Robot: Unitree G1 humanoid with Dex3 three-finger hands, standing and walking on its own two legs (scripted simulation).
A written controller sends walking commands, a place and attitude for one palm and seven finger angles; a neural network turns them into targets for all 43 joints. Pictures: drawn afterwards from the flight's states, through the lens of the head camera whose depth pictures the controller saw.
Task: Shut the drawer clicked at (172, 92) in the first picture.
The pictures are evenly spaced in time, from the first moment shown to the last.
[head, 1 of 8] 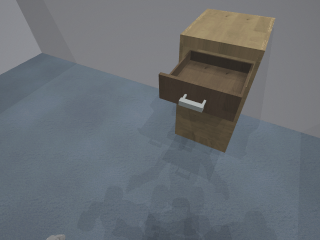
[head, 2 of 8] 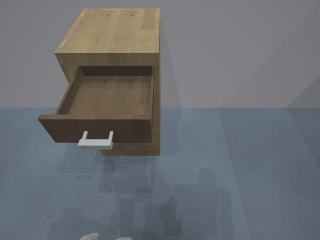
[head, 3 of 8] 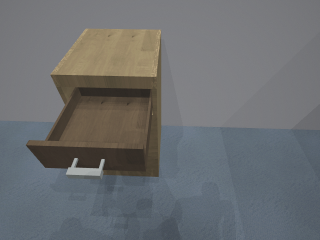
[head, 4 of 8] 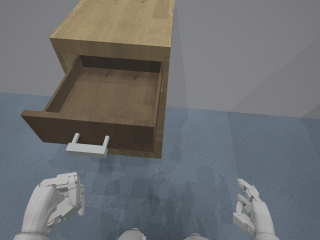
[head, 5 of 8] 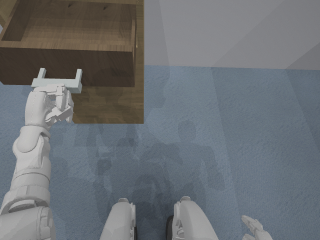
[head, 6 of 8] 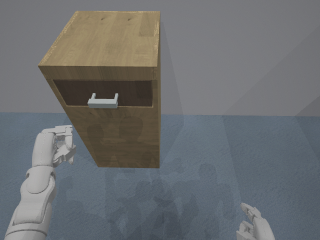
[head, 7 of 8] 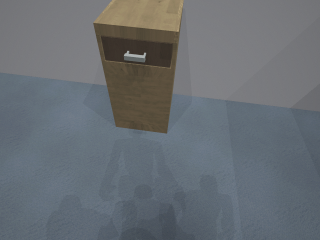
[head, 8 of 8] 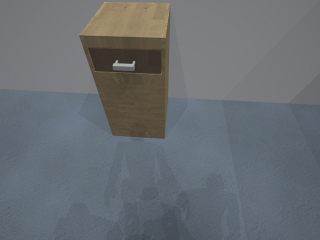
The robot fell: no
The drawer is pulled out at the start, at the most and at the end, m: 0.29 0.29 0.00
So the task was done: yes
